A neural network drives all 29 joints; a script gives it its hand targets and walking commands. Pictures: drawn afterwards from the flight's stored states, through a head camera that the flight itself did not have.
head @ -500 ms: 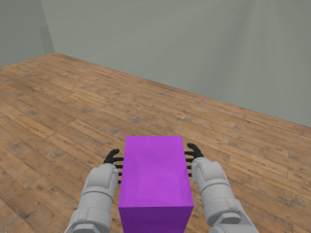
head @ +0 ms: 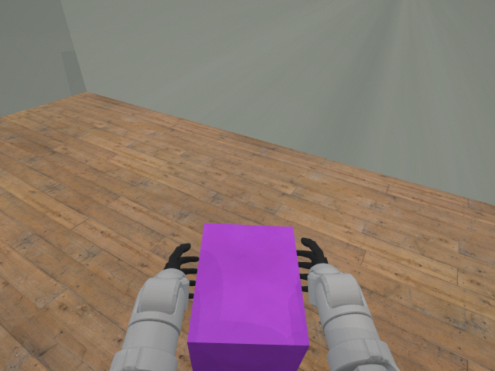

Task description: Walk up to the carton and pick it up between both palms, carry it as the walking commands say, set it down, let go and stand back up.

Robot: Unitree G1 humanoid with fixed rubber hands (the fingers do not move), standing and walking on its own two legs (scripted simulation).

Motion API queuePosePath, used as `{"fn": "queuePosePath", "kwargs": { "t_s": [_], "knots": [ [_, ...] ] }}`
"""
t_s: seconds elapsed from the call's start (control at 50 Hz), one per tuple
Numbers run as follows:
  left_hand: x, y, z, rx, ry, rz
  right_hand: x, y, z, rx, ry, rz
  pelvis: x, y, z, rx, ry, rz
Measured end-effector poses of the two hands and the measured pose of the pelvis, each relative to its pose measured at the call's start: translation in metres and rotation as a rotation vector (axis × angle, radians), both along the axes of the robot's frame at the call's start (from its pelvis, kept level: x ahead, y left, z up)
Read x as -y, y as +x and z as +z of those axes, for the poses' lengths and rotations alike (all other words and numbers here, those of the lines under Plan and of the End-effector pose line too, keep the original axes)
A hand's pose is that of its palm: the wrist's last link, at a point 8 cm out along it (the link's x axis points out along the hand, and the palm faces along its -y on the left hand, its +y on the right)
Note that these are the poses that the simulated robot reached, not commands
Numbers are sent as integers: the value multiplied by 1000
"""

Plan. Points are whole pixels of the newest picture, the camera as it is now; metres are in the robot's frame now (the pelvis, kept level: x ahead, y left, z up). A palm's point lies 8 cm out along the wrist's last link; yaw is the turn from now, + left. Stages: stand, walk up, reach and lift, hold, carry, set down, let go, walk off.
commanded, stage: hold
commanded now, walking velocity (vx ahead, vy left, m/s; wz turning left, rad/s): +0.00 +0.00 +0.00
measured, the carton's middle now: (244, 309) +0.28 +0.00 -0.02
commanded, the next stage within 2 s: carry in 1.16 s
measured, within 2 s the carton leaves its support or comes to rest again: neither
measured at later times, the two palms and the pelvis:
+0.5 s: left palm (170, 281) +0.29 +0.12 +0.05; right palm (316, 272) +0.29 -0.13 +0.05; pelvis -0.01 +0.00 +0.00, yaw +0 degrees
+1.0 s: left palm (165, 283) +0.28 +0.13 +0.05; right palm (312, 279) +0.28 -0.12 +0.05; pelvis +0.01 +0.01 +0.00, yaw +0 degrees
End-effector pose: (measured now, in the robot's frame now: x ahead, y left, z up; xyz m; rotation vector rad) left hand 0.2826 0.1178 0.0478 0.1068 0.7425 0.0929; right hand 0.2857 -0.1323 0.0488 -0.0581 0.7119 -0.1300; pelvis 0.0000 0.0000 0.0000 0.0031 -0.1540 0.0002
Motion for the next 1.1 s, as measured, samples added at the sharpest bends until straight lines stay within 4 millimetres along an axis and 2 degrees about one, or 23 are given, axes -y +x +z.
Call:
{"fn": "queuePosePath", "kwargs": {
  "t_s": [0.22,0.4,0.58,0.86,1.1],
  "knots": [
    [-3,-6,0,14,-28,20,-3,-6,2,13,0,-3,-1,-7,-2,14,-2,4],
    [-2,-2,-7,-3,-18,-3,-2,1,2,-5,-18,-2,-4,-15,-6,9,-2,-1],
    [-6,6,2,9,-9,0,-6,7,5,7,-8,-3,-7,-6,-3,0,-9,-4],
    [-11,5,-4,-6,-17,4,-11,6,1,-10,-17,1,-10,10,1,-5,-10,-1],
    [-11,0,-2,-4,-5,-13,-11,-5,-3,-7,7,-27,-13,4,3,-8,-8,-5]
  ]
}}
